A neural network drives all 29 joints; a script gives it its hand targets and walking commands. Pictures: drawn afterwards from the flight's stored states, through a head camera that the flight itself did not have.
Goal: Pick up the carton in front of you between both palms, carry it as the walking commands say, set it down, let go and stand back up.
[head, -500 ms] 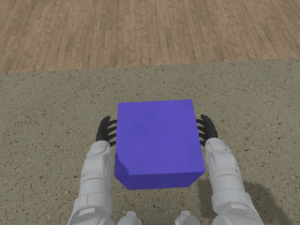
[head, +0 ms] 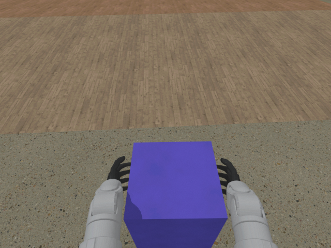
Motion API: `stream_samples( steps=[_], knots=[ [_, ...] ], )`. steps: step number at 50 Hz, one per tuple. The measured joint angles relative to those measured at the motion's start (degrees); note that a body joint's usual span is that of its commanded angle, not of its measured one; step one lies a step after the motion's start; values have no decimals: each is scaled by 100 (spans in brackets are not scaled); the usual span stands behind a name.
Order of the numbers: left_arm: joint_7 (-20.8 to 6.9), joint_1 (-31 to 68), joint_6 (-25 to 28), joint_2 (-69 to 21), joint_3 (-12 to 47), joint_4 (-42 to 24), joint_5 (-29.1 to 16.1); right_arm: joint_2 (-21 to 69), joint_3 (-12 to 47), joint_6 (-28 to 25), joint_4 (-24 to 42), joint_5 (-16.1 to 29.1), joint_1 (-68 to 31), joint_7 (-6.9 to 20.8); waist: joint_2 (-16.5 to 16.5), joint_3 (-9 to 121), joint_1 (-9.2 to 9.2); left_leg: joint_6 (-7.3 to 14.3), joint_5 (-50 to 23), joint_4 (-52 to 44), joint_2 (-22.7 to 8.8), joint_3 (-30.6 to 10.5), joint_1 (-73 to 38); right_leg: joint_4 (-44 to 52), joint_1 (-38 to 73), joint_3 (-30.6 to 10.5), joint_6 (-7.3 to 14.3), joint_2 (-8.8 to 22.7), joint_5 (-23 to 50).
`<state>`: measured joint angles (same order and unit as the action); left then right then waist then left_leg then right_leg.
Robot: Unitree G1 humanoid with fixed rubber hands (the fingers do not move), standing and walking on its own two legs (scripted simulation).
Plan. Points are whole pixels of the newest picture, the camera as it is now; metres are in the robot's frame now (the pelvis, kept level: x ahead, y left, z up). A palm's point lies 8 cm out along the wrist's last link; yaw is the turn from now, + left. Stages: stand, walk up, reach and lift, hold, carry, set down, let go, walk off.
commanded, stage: reach and lift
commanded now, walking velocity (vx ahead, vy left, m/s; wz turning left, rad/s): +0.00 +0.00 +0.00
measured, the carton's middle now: (173, 197) +0.30 +0.00 -0.05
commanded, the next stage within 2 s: hold in 0.86 s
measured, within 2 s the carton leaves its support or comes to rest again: neither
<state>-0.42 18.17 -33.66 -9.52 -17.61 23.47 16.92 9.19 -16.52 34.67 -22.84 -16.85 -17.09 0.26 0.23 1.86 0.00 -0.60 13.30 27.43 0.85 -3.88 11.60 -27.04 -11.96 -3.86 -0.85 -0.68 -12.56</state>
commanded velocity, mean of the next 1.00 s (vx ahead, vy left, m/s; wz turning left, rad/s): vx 0.00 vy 0.00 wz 0.00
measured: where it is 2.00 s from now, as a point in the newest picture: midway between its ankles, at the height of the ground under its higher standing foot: outside the picture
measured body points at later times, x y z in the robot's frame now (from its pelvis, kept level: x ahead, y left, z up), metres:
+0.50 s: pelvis +0.00 +0.00 +0.00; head -0.01 +0.00 +0.45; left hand +0.32 +0.15 +0.03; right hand +0.31 -0.15 +0.02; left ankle +0.02 +0.13 -0.74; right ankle +0.03 -0.13 -0.74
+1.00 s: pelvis +0.01 +0.00 +0.01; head -0.03 +0.00 +0.46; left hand +0.31 +0.15 +0.05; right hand +0.30 -0.15 +0.04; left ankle +0.02 +0.13 -0.74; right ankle +0.03 -0.13 -0.74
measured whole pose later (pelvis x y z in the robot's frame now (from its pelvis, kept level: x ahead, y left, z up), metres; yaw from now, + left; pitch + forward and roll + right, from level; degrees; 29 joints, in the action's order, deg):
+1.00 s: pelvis +0.01 +0.00 +0.01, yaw +0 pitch -6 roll +0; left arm -0.1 13.3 -41.3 -8.3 -11.3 11.2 14.5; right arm 8.2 -10.2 42.3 -10.8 -14.6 -12.4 -0.2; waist 0.1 -1.1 0.0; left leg -0.7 10.8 19.9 0.6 -4.1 2.6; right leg -19.6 -3.0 -3.8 -0.7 -0.5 -10.2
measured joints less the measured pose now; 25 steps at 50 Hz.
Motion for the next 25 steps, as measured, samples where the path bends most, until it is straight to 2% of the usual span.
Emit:
stream_samples(
  steps=[13,25],
  knots=[
    [-52,187,-58,-58,-126,-157,71,57,-130,64,155,-83,-195,65,0,-382,-3,-8,-72,-63,-1,-14,-160,45,156,8,7,0,60],
    [-54,-27,-242,5,141,-430,25,-4,148,244,428,-18,27,46,-3,-362,-16,-19,-137,-394,-28,-23,-461,370,454,12,20,-5,123]
  ],
)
